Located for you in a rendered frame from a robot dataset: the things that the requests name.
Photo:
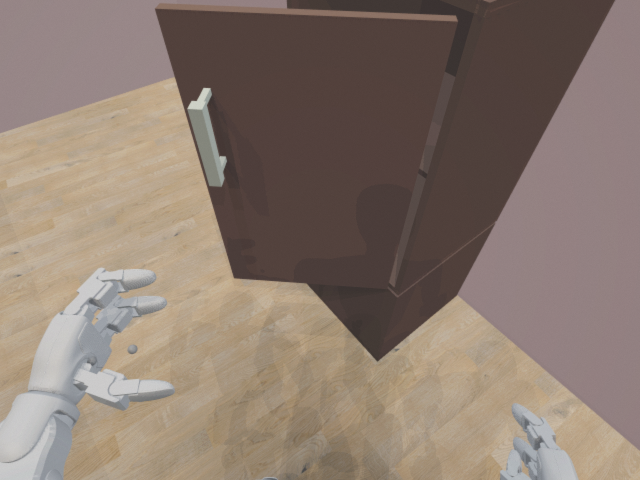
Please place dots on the left robot hand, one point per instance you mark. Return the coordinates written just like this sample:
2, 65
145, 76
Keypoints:
60, 363

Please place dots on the left robot forearm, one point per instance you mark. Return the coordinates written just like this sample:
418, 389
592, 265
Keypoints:
36, 438

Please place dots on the right robot hand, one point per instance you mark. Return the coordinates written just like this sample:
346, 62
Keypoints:
548, 463

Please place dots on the handle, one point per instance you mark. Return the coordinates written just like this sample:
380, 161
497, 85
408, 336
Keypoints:
202, 127

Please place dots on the cupboard door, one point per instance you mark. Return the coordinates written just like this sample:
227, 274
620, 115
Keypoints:
323, 117

